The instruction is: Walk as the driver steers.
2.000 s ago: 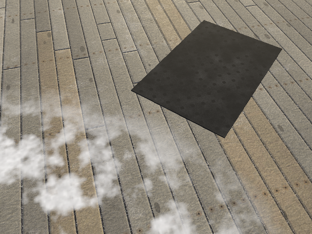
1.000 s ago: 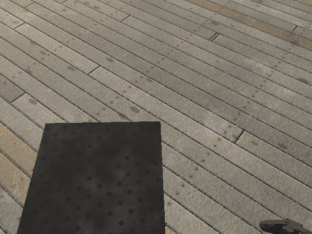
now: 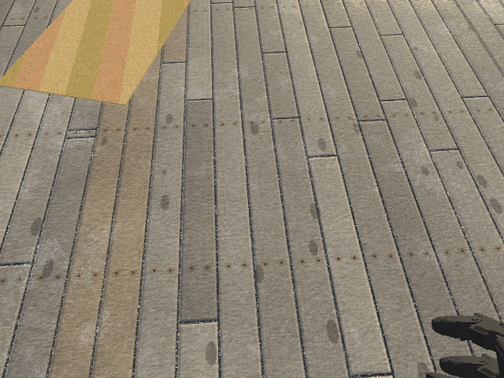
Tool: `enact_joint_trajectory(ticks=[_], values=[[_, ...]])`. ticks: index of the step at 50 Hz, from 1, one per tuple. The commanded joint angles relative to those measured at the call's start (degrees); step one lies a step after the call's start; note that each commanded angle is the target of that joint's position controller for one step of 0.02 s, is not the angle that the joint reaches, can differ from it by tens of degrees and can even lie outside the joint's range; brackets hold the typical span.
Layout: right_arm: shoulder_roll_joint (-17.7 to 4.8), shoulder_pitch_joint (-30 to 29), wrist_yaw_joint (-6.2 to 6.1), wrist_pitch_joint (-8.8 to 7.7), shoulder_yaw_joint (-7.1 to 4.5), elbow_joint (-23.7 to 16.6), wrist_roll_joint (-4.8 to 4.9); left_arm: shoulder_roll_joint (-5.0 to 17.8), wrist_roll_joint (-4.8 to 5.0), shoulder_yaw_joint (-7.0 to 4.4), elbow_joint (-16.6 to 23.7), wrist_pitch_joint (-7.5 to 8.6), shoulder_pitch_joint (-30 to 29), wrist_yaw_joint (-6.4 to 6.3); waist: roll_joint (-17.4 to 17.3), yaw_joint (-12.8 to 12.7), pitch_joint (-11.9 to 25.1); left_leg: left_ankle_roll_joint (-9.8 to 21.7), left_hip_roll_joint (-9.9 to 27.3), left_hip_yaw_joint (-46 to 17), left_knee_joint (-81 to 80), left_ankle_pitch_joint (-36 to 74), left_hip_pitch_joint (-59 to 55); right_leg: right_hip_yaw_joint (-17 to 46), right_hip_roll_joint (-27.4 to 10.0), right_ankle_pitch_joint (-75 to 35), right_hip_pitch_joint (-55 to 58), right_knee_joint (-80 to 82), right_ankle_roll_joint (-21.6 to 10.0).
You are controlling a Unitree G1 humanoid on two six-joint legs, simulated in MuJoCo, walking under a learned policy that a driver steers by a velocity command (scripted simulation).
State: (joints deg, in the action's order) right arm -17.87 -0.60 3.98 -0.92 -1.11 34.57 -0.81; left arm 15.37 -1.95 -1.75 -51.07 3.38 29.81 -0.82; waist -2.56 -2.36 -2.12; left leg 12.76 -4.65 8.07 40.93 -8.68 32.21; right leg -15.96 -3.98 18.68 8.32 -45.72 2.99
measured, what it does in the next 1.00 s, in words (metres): walks ahead: right foot, then left foot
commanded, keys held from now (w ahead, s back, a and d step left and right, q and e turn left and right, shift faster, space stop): w+q+shift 0.18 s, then w+shift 0.04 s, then w+e+shift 0.48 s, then e+shift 0.30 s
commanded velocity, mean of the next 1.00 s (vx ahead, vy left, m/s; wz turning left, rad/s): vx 0.87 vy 0.00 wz -0.14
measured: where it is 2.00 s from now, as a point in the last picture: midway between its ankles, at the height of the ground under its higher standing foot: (279, 186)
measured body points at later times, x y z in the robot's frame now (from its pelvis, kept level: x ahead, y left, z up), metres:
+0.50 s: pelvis +0.47 -0.03 +0.03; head +0.49 -0.03 +0.48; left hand +0.54 +0.27 -0.07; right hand +0.60 -0.30 -0.09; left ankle +0.27 +0.03 -0.57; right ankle +0.56 -0.11 -0.69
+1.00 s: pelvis +0.88 +0.04 +0.04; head +0.93 +0.04 +0.49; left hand +1.07 +0.31 -0.07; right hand +0.95 -0.25 -0.05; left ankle +0.92 +0.16 -0.69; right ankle +0.84 -0.06 -0.60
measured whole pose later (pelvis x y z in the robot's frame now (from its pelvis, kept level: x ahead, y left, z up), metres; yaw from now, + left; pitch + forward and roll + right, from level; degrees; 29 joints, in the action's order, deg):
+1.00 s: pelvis +0.88 +0.04 +0.04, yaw -13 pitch +2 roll +0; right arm -15.2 11.9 -1.4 -4.3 -0.8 40.0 -1.6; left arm 22.1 -1.1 -6.2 -40.5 -2.0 11.8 1.3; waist 2.6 0.0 -4.7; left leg 0.9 4.5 7.7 28.6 -12.5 16.9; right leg -1.0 1.4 23.3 -33.1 -69.5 0.2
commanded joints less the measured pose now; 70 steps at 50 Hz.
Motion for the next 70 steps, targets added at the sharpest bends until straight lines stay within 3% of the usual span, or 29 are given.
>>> enact_joint_trajectory(ticks=[1, 2, 4, 6, 10, 16, 19, 20, 21, 22, 23, 25, 29, 33, 37, 39, 40, 41, 42, 43, 45, 51, 59, 60, 61, 62, 63, 66, 70], values=[[-20.3, 21.91, -2.74, 2.09, -7.21, 2.87, -1.02, 8.71, 0.27, -1.62, 15.99, 1.62, -8.21, 0.34, -10.09, 8.97, 20.13, 18.24, 18.58, -50.58, -15.18, -7.79, -61.04, 14.54, 7.0, 11.7, -56.52, -55.21, -0.45], [-17.29, 23.9, -3.55, 2.12, -7.2, 2.92, -0.83, 10.37, -0.23, -1.26, 17.35, 3.16, -13.88, 0.53, 0.53, 10.51, 16.28, 16.08, 20.0, -56.63, -24.92, -16.48, -54.99, 21.36, 2.9, 5.85, -60.73, -49.36, -0.89], [-12.77, 21.22, -4.43, 0.42, -6.09, 5.55, -0.57, 9.18, -0.78, -0.5, 16.94, 3.44, -16.93, 0.26, 7.9, 4.64, 1.4, 11.38, 15.51, -47.53, -27.45, -8.01, -35.74, 20.96, -1.17, 3.32, -55.78, -35.94, -1.04], [-10.09, 18.39, -4.58, -1.42, -4.74, 5.3, -0.18, 8.64, -2.55, -0.22, 15.76, 0.98, -13.62, 0.19, 8.2, -0.19, -0.88, 10.12, 10.84, -38.67, -26.81, 3.06, -22.36, 21.04, -2.96, 6.18, -47.15, -28.81, 0.47], [-9.26, 17.56, -3.86, -3.42, -4.56, 5.68, 0.2, 4.45, -1.42, 1.26, 20.65, -0.55, -24.16, 1.41, 5.06, 0.45, -4.28, 6.95, 4.43, -30.37, -30.69, 3.12, -6.63, 17.57, -3.86, -6.21, -37.79, -6.92, 1.96], [-9.81, 25.97, -3.1, -4.94, -4.54, 10.05, 0.65, 5.35, 0.22, 0.9, 20.22, 0.25, -30.9, 2.26, 1.2, 7.58, -1.46, 0.19, 8.41, -24.24, -30.41, 25.91, -27.07, 12.88, 0.18, -25.75, -32.22, 14.5, -5.16], [-13.16, 25.77, -4.2, -3.99, -5.02, 11.61, -1.5, 9.94, 0.57, -1.93, 15.55, 0.37, -15.0, 1.03, -1.44, -1.19, 8.42, -3.38, 10.14, -18.89, -7.56, 56.72, -37.33, 9.5, 7.1, -9.63, -20.27, 14.53, -8.95], [-12.01, 22.18, -4.56, -3.62, -4.67, 10.97, -2.32, 12.4, 0.54, -3.16, 11.86, 0.13, -1.66, 0.23, -1.12, -8.69, 12.96, -4.53, 8.53, -16.42, 9.53, 51.38, -27.82, 12.32, 4.21, -5.69, -5.75, 12.75, -10.84], [-5.11, 25.71, -4.32, -4.11, -2.79, 8.06, -0.26, 19.11, -0.99, -5.13, 10.48, 0.08, 5.4, -0.06, 13.6, -7.79, 20.99, -8.21, 1.02, -11.27, 38.07, 21.81, -7.8, 38.85, -10.1, 11.75, 11.57, 14.32, -18.99], [-3.51, 25.66, -3.49, -5.32, -1.69, 6.64, -0.89, 17.67, 0.22, -5.03, 9.09, -0.5, 2.89, 1.28, 21.34, -4.25, 21.24, -8.95, -4.66, -12.82, 43.67, -15.44, 7.25, 68.13, -14.37, 16.84, 14.78, 29.74, -22.17], [-5.0, 19.33, -3.86, -5.46, -1.36, 5.36, -1.46, 14.08, 0.55, -4.57, 10.43, -0.43, -4.84, 1.85, 12.85, -2.8, 10.67, -8.21, 1.5, -15.0, 44.37, -10.82, 14.92, 63.05, -13.88, 19.41, 8.63, 30.57, -22.19], [-5.8, 11.66, -3.26, -5.92, -0.8, 3.29, -2.69, 9.95, 1.02, -3.71, 9.22, -0.31, -5.91, 2.2, 1.32, -1.58, 3.47, -8.95, 6.03, -14.56, 35.2, -7.13, 11.01, 50.51, -9.54, 8.87, -6.53, 31.45, -19.74], [-3.23, 8.4, -2.24, -3.46, 0.96, -0.77, -3.84, 9.25, 1.52, -3.17, 6.46, 0.84, -5.24, 1.71, 5.12, 3.44, -3.14, -12.77, 9.1, -11.93, 20.6, -10.01, 7.74, 41.77, -3.54, 1.61, -22.11, 37.11, -19.84], [-1.82, -1.79, -0.92, -3.87, 2.53, -4.61, -1.37, 11.39, 2.13, -4.59, 7.7, 1.55, -7.39, 1.96, 5.56, 1.76, -4.54, -14.95, 7.26, -8.01, -2.28, 8.64, -8.12, 34.67, 1.17, -10.17, -33.72, 41.5, -16.93], [-3.86, -2.02, -2.37, -4.3, 1.48, -3.94, -1.48, 12.76, 2.79, -5.48, 6.12, 1.04, -2.53, 1.81, 3.97, -0.43, -0.96, -13.85, 3.84, -7.74, -10.68, 12.0, -13.21, 34.94, 0.64, -35.09, -20.37, 31.83, -12.52], [-5.63, 7.5, -4.01, -5.33, 0.35, -1.57, -2.0, 14.06, 3.01, -5.93, 5.52, 0.46, -2.0, 1.27, 4.24, 3.98, 6.15, -12.54, 1.86, -7.37, -15.49, 12.19, -24.86, 32.96, 4.27, -50.65, -16.83, 13.03, -8.15], [-8.06, 16.02, -4.99, -6.07, -0.63, 0.01, -2.63, 12.72, 3.5, -5.77, 6.49, 0.7, -3.72, 1.29, 5.28, 7.97, 11.02, -11.12, 8.11, -11.77, -14.44, 15.08, -37.17, 33.11, 6.63, -41.82, -23.91, -0.13, -6.36], [-12.11, 25.4, -5.81, -6.08, -1.72, 1.08, -3.8, 5.03, 3.6, -3.93, 8.76, 0.83, -3.04, 0.72, -4.56, 9.08, 20.14, -8.97, 26.05, -24.44, -9.24, 32.78, -51.18, 26.67, 10.21, 0.48, -33.38, -18.37, -5.76], [-15.01, 25.41, -4.93, -5.04, -3.04, 0.97, -3.04, 4.89, 5.68, -3.19, 11.57, -0.28, 4.11, -0.69, -16.74, 5.97, 34.3, -0.05, 40.79, -43.83, -7.98, 44.83, -62.4, 21.71, 12.24, 20.81, -43.7, -36.79, -4.48], [-9.41, 21.27, -4.93, -4.09, -2.61, -0.43, -1.77, 9.36, 2.81, -3.96, 9.94, -1.55, -0.28, -1.15, -5.86, 6.37, 30.74, -1.14, 34.11, -38.15, -9.56, 40.35, -55.52, 21.13, 6.66, 12.63, -46.47, -36.37, -5.25], [-1.85, 17.2, -5.1, -3.78, -0.37, 1.03, -1.74, 8.43, 1.32, -4.28, 11.25, -2.52, -9.44, 0.34, -3.85, 5.86, 14.64, -4.56, 26.45, -22.81, -12.79, 40.49, -42.56, 19.31, 4.1, 6.51, -49.86, -30.7, -3.69], [-3.48, 11.81, -5.54, -4.15, -1.58, 3.03, 0.16, 3.25, 0.1, -2.87, 16.32, -6.45, -15.51, 3.59, -6.61, -0.27, 4.11, -4.57, 25.06, -7.88, -21.95, 36.91, -24.09, 17.29, 0.68, -2.07, -45.66, -15.15, -2.57], [-8.24, 13.32, -4.42, -1.94, -4.5, 3.88, 2.15, 7.69, -0.46, -4.06, 15.45, -5.77, -11.94, 3.71, -0.81, -3.84, 7.55, -11.66, 20.87, 5.9, 2.86, 31.34, -19.94, 8.6, 8.48, -12.25, -18.68, 10.82, -9.92], [-7.67, 14.7, -4.06, -1.27, -4.32, 3.45, 1.8, 9.49, -1.04, -4.94, 13.92, -4.95, -6.73, 2.56, 4.13, -6.27, 9.2, -13.59, 18.68, 5.54, 16.73, 15.9, -13.32, 13.57, 7.43, -17.45, -10.54, 15.33, -12.04], [-2.21, 19.97, -3.48, -0.19, -3.12, 2.19, -0.25, 16.64, 0.03, -6.06, 15.67, -4.97, -10.82, 1.39, 16.87, 0.05, 7.37, -16.41, 10.61, 6.24, 35.12, -32.12, -0.2, 33.77, -7.56, -53.22, -7.15, 13.71, -15.62], [-5.22, 22.9, -4.26, 1.58, -3.44, -0.19, -1.29, 20.98, 2.25, -7.67, 18.79, -5.34, -9.98, 1.79, 15.97, -1.63, 20.77, -18.26, 4.74, -6.91, 43.31, -33.79, 5.93, 55.08, -15.76, -50.87, 1.21, 20.73, -26.56], [-6.2, 20.31, -5.0, 2.16, -3.29, 0.32, -1.84, 18.79, 2.41, -7.4, 19.43, -5.86, -12.48, 1.68, 8.84, -1.36, 18.56, -17.78, 7.47, -11.53, 40.83, -29.45, 7.36, 53.97, -15.19, -32.66, -2.05, 24.98, -25.9], [-6.38, 14.74, -5.8, 2.47, -3.35, 0.65, -1.59, 11.1, 1.82, -5.3, 18.69, -6.7, -20.13, 1.15, 5.51, 2.77, 4.25, -16.25, 9.19, -12.19, 25.7, -17.89, 1.95, 41.43, -4.19, -16.9, -19.59, 29.09, -17.77], [-3.99, 16.27, -5.79, 3.57, -2.62, 2.61, -0.8, 10.81, 0.83, -5.22, 17.04, -5.73, -18.42, 1.54, 3.28, 2.88, 8.98, -15.94, 7.07, -11.05, 18.6, -16.48, -5.2, 38.19, -3.14, -30.28, -22.24, 25.65, -17.8]])
Keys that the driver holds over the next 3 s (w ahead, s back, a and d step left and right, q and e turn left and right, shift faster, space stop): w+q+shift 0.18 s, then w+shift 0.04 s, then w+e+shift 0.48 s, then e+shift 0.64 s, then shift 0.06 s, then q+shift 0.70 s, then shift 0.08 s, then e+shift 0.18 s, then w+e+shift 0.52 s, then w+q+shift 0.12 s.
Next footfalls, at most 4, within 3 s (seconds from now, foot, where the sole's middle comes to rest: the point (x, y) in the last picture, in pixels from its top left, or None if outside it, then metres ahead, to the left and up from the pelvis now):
0.40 right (315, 327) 0.60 -0.10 -0.73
0.80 left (228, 214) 0.96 0.16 -0.73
1.20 right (312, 181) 1.11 -0.11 -0.73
1.62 left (259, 165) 1.17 0.07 -0.73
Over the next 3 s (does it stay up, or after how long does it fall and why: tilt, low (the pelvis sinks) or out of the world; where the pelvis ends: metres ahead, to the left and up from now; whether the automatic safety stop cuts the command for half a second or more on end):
stays up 1.28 -0.20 0.01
